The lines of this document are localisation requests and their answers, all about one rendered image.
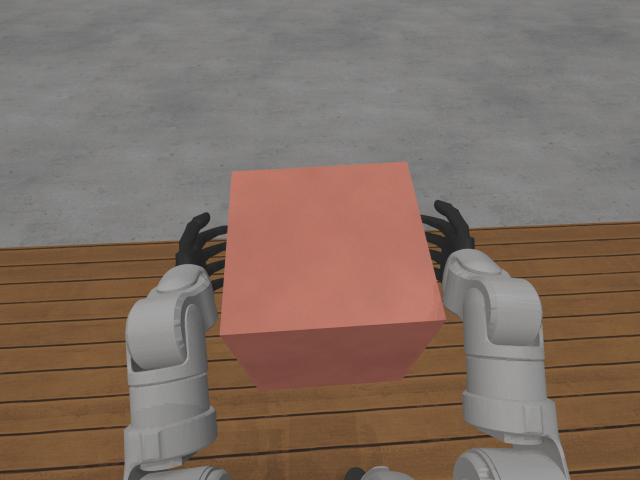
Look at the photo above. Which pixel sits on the robot right forearm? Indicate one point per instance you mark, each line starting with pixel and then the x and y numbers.
pixel 506 395

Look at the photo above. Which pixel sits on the carton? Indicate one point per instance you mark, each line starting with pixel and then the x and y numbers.
pixel 328 277

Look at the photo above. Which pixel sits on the right robot upper arm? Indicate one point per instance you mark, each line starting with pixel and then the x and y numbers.
pixel 506 464

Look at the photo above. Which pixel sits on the left robot hand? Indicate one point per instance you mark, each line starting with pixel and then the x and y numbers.
pixel 191 244

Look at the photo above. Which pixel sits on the robot left forearm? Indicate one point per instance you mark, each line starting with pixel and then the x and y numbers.
pixel 171 417

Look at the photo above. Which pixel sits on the right robot hand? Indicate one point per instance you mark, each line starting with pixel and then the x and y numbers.
pixel 456 233

